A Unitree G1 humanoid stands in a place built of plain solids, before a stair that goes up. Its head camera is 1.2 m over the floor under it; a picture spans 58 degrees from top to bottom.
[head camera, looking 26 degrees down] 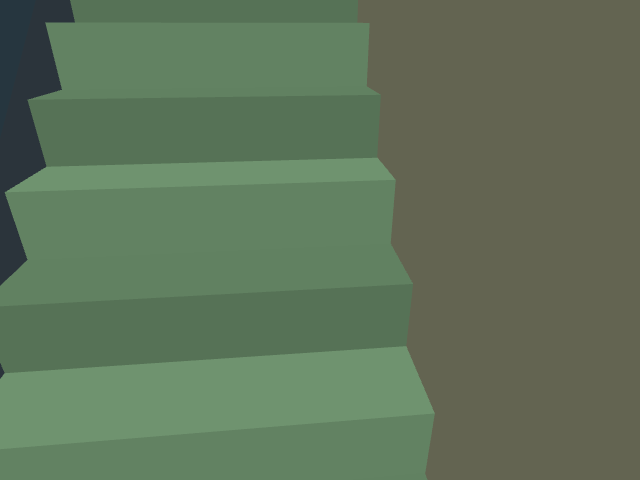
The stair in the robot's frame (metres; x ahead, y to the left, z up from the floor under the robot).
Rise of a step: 0.20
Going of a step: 0.24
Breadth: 1.06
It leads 6 degrees to the left of straight ahead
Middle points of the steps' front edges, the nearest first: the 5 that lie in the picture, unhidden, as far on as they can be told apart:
0.67 0.26 0.41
0.90 0.28 0.61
1.13 0.31 0.81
1.37 0.33 1.02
1.60 0.36 1.22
